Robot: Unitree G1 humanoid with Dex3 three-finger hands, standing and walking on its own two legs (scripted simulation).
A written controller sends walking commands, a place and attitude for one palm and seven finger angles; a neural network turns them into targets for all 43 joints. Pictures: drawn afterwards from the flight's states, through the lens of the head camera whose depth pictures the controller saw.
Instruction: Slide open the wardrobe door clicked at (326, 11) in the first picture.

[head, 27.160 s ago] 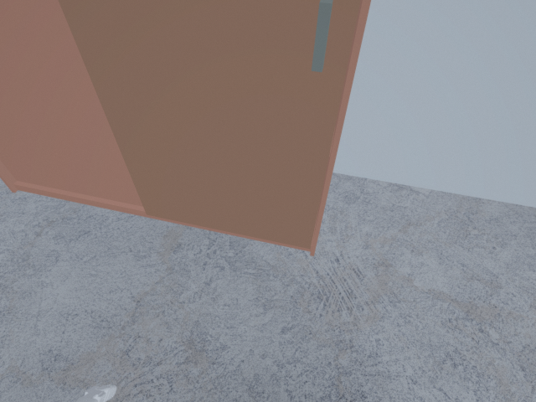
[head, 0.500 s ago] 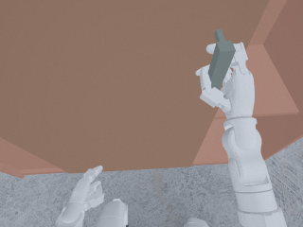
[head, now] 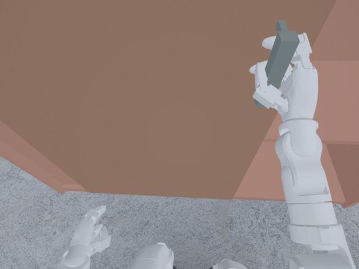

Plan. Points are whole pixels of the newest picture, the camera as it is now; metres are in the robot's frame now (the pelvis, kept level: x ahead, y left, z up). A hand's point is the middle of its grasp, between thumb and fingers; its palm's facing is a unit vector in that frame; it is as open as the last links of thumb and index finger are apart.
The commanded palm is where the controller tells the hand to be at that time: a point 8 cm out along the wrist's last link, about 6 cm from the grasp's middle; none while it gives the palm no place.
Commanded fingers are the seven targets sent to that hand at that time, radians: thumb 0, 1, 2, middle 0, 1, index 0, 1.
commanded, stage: step sideways, sliding the door along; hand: right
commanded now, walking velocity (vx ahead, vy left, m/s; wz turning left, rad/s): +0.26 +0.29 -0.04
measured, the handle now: (271, 66) +0.44 -0.14 +0.20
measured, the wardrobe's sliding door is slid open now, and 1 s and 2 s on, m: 0.59 0.62 0.62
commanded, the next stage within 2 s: stop walking and hold the door there in 0.60 s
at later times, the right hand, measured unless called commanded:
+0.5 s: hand (235, 80) +0.40 -0.08 +0.20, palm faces +0.47 +0.88 -0.07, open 6.9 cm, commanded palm +0.37 -0.05 +0.18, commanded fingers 0.00 -0.90 -0.90 0.45 1.40 0.45 1.40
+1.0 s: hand (238, 83) +0.40 -0.08 +0.19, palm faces +0.64 +0.72 -0.27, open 7.3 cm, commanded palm +0.36 -0.10 +0.16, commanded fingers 0.00 -0.90 -0.90 0.45 1.40 0.45 1.40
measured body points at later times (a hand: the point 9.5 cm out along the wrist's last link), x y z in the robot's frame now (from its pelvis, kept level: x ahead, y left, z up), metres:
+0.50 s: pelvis -0.01 +0.18 +0.01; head +0.07 +0.18 +0.45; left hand +0.19 +0.41 -0.12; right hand +0.37 -0.12 +0.20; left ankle +0.00 +0.31 -0.72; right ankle -0.01 +0.05 -0.68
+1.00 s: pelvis +0.06 +0.29 +0.00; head +0.11 +0.31 +0.44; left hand +0.29 +0.49 -0.11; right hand +0.37 -0.12 +0.21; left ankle +0.13 +0.41 -0.72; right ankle +0.02 +0.11 -0.70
